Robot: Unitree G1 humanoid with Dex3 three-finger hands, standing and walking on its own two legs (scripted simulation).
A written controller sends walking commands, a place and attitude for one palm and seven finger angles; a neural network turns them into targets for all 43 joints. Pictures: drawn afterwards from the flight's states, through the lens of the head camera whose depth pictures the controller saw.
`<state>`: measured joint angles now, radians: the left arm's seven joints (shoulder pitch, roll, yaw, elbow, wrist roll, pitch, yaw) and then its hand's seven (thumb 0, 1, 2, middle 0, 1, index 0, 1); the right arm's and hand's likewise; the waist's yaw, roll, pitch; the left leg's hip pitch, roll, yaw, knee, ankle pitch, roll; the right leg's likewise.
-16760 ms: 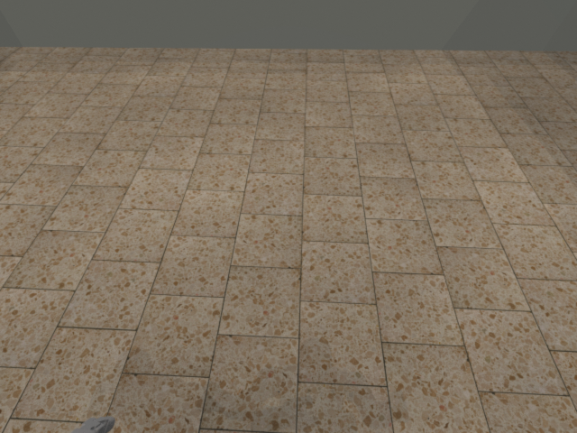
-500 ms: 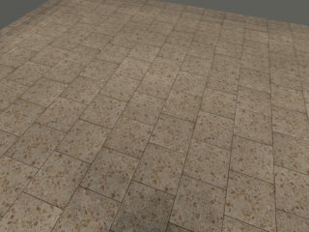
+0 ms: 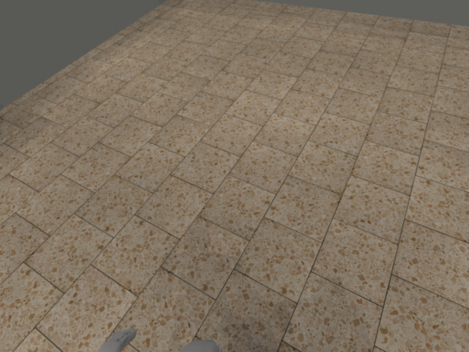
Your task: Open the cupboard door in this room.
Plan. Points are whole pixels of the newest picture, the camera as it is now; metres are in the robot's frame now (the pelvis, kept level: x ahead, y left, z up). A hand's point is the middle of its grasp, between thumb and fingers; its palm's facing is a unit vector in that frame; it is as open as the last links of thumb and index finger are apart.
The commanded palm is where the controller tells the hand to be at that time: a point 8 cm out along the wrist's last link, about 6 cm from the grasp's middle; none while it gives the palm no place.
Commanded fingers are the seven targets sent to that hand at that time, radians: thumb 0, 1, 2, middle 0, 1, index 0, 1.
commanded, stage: turn or walk to find it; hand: left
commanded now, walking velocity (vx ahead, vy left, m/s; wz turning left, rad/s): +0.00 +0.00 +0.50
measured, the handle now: out of the picture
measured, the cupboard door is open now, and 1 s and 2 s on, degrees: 0 0 0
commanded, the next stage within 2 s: none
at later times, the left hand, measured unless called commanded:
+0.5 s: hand out of the picture -0.05 +0.25 -0.18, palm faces +0.32 -0.91 -0.26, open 7.4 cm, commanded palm none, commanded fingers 0.00 0.90 0.90 -0.20 -0.30 -0.20 -0.30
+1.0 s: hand out of the picture -0.05 +0.19 -0.14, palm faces +0.50 -0.82 -0.27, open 7.4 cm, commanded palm none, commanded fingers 0.00 0.90 0.90 -0.20 -0.30 -0.20 -0.30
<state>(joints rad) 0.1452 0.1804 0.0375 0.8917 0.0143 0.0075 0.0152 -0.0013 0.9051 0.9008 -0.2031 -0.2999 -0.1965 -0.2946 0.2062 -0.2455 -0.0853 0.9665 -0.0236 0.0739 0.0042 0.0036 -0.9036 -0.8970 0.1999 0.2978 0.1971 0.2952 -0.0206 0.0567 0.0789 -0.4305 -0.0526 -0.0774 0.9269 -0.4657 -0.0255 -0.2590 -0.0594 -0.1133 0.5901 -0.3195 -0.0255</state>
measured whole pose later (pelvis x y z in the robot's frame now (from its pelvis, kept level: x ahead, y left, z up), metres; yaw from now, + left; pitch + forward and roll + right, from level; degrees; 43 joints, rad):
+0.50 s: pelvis -0.02 +0.03 +0.00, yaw +15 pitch -1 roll +0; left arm 0.23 0.27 0.07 0.99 0.01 0.08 0.01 0.00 0.91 0.90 -0.20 -0.30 -0.20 -0.29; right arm 0.12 -0.21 -0.05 0.93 -0.02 0.02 0.00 0.00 -0.91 -0.90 0.20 0.30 0.20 0.29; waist 0.03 -0.04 0.09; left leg -0.26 0.01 0.04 0.57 -0.31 0.02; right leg -0.43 -0.12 -0.11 1.05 -0.50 0.07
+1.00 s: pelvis -0.02 -0.02 +0.01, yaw +31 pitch -1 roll +2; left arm 0.21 0.16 0.03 0.91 0.02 0.01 0.02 0.00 0.90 0.90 -0.20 -0.30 -0.20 -0.29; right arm 0.20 -0.26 -0.09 0.97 -0.03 0.08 0.02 0.00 -0.91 -0.90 0.20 0.30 0.19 0.29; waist -0.02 0.04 0.08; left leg -0.49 0.00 -0.03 1.16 -0.39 -0.06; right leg -0.22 -0.10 -0.18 0.54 -0.30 -0.02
